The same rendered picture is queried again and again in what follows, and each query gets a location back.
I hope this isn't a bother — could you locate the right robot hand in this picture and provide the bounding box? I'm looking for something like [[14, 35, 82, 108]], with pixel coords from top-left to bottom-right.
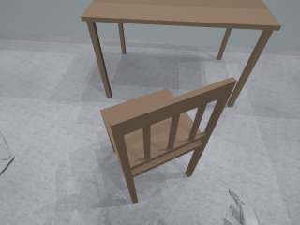
[[223, 188, 260, 225]]

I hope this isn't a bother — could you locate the table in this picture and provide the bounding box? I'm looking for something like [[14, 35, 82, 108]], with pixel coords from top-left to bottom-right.
[[81, 0, 281, 107]]

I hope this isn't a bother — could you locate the left robot hand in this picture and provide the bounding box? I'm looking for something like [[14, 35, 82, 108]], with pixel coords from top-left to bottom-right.
[[0, 131, 15, 175]]

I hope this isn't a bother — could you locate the chair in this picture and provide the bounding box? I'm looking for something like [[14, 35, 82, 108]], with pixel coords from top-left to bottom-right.
[[100, 77, 237, 204]]

